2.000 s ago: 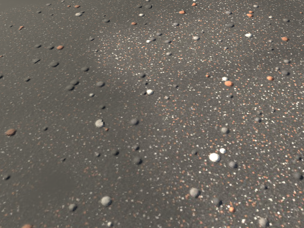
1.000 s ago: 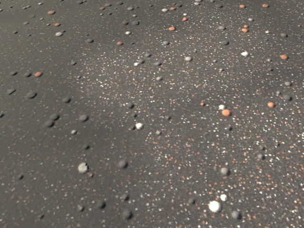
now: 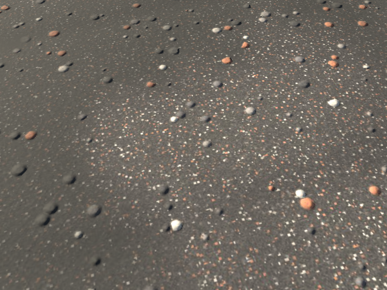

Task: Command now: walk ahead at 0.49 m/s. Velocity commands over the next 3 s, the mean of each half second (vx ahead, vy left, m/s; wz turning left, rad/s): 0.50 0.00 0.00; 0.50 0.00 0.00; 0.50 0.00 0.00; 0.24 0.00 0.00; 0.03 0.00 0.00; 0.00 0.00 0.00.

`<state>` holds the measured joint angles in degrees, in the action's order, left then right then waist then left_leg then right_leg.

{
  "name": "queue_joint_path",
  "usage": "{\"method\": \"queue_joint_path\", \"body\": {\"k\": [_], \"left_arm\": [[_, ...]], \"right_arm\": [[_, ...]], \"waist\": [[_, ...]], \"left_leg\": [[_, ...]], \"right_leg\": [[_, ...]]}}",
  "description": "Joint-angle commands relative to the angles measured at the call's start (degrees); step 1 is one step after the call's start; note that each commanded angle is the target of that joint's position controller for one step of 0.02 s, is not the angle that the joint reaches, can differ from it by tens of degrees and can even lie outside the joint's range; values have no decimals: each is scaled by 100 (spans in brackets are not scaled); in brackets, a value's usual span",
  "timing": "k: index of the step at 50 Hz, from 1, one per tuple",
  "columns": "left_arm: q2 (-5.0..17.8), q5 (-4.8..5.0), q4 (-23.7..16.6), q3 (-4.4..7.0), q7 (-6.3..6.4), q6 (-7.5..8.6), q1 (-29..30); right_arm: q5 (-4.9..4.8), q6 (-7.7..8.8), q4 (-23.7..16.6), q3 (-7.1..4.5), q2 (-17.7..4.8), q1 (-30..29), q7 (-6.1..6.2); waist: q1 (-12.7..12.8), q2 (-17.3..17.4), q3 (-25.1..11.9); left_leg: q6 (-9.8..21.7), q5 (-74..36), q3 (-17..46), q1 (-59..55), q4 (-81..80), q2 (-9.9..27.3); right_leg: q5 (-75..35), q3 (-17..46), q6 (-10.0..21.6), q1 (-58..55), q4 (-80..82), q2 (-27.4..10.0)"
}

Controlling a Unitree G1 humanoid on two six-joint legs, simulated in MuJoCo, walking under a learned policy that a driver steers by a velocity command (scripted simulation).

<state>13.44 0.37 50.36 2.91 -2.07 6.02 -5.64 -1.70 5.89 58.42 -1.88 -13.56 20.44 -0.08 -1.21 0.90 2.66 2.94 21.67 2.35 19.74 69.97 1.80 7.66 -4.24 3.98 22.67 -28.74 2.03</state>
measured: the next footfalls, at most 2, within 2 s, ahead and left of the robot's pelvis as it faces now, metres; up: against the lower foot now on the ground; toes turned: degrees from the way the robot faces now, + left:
left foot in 0.44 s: +0.42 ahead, +0.16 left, +0.00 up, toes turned +3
right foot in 1.00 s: +0.75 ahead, -0.07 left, +0.00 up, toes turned -3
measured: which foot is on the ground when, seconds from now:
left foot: up 0.00-0.42, down 0.44-1.00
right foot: down 0.00-0.44, up 0.46-0.98, down 1.00-1.00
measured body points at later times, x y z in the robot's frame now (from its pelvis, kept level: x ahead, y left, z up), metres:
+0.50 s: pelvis +0.28 +0.06 -0.01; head +0.31 +0.08 +0.44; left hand +0.25 +0.33 -0.15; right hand +0.46 -0.19 -0.11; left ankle +0.38 +0.16 -0.73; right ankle +0.11 -0.08 -0.68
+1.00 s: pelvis +0.56 +0.04 -0.01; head +0.59 +0.04 +0.44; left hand +0.78 +0.27 -0.10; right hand +0.50 -0.23 -0.15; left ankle +0.38 +0.16 -0.73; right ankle +0.71 -0.07 -0.73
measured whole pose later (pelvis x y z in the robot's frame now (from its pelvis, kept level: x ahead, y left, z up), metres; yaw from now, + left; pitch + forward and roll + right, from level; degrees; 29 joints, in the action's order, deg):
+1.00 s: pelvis +0.56 +0.04 -0.01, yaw +0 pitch +2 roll +2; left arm 13.0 1.1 48.0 2.7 -2.4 5.5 0.4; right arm -0.8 3.5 59.3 -3.6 -14.0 23.8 0.7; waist -3.9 -1.3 0.9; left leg 0.2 24.5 -3.0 -6.2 16.7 -0.8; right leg 1.4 -2.3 5.0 29.8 -28.4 -1.9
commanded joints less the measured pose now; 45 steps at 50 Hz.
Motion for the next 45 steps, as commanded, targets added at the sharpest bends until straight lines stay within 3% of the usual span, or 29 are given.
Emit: {"method": "queue_joint_path", "body": {"k": [1,3,6,8,12,17,20,21,22,23,24,25,26,27,29,31,33,35,39,45], "left_arm": [[403,-77,-94,63,-42,84,-262],[461,-62,48,75,-33,105,-439],[722,-79,186,129,93,105,-786],[768,-58,243,134,164,67,-998],[868,16,369,145,226,23,-1406],[944,67,598,196,250,-89,-1814],[1066,82,593,251,270,-170,-1655],[1043,78,560,238,270,-201,-1517],[855,33,502,165,270,-216,-1492],[378,-38,360,8,237,-150,-1947],[80,0,424,-98,198,-2,-2161],[714,172,346,68,179,98,-1643],[862,231,199,100,186,146,-1195],[840,168,177,121,231,135,-979],[633,87,209,160,265,-12,-1100],[445,76,234,153,278,-125,-1196],[489,34,103,180,296,-166,-848],[472,-6,-43,189,288,-160,-428],[326,23,-255,127,203,-112,340],[343,87,-602,52,6,-33,1211]], "right_arm": [[44,9,-399,-176,-458,63,80],[51,-117,-391,-176,-268,149,106],[123,-157,-663,-241,-425,-571,129],[152,-130,-793,-249,-408,-1001,98],[112,-80,-1006,-192,-295,-1837,10],[50,-26,-1298,-141,-354,-2516,-153],[34,37,-1279,-215,-588,-2145,-213],[47,48,-1102,-318,-757,-1535,-200],[68,54,-774,-478,-1091,-460,-156],[193,41,-605,-625,-1699,483,-113],[158,21,-530,-566,-1594,688,-156],[105,41,-576,-431,-1144,359,-157],[93,43,-717,-360,-930,-205,-147],[136,39,-810,-298,-756,-666,-158],[230,58,-799,-225,-502,-952,-195],[205,86,-683,-242,-571,-788,-177],[202,96,-585,-278,-735,-577,-108],[191,61,-505,-277,-770,-370,-37],[143,17,-401,-258,-803,-60,32],[88,-122,-113,-307,-884,467,76]], "waist": [[9,-400,-510],[-99,-446,-325],[-13,-359,-32],[93,-334,11],[366,-353,109],[536,-384,283],[221,-560,40],[-130,-557,-324],[-553,-396,-1019],[-569,681,-2007],[-486,1551,-2552],[-519,1071,-1919],[-388,758,-1238],[-208,332,-857],[131,422,-543],[226,391,-417],[196,256,-235],[107,201,-139],[-114,252,34],[-330,240,330]], "left_leg": [[86,-611,265,1309,69,689],[22,-711,169,1203,-264,735],[-141,-1505,150,1885,-1125,820],[-192,-2142,116,2105,-1839,788],[-218,-2878,-131,1875,-3116,528],[-97,-2350,-145,1977,-3835,397],[130,-1699,-336,1165,-4089,162],[253,-1659,-525,286,-4208,-48],[466,-1764,-392,-1250,-4086,42],[1196,-1445,1724,-3577,-4114,1528],[1648,-592,3864,-4398,-5097,2151],[1340,-191,3439,-3944,-5253,1945],[1109,-517,2613,-3102,-5351,1780],[1000,-1005,2003,-2249,-5528,1563],[894,-1476,1280,-1263,-5912,1205],[974,-1886,908,-999,-6142,1100],[1019,-2336,693,-1060,-6263,1097],[982,-2608,521,-1242,-6304,1070],[805,-2474,110,-1340,-6402,875],[786,-2617,119,-2406,-6030,1269]], "right_leg": [[-54,1910,937,-1263,1898,-1544],[-203,1551,1022,-850,2154,-1435],[-371,1332,1069,-942,2362,-1438],[-496,1179,975,-1165,2371,-1386],[-512,841,790,-1441,2350,-1277],[-563,869,734,-2334,1928,-1632],[-1618,879,580,-2576,1348,-1744],[-2615,679,459,-2491,617,-1538],[-2791,408,276,-1902,-690,-1194],[-944,63,-106,133,-2995,-518],[2534,721,-222,1490,-4198,169],[2376,1114,-91,2117,-4761,-206],[1795,928,4,2277,-4684,-526],[1259,810,-2,2009,-4385,-789],[720,833,-26,1354,-3869,-1071],[509,759,-99,1258,-3582,-1111],[53,739,-210,1635,-3086,-1133],[-490,716,-304,1945,-2456,-1117],[-1445,497,-311,1725,-1124,-905],[-1048,433,-145,1934,-218,-721]]}}
Over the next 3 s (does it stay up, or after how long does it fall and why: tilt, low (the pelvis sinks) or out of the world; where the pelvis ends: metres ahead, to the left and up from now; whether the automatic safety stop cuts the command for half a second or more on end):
stays up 1.05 0.06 0.01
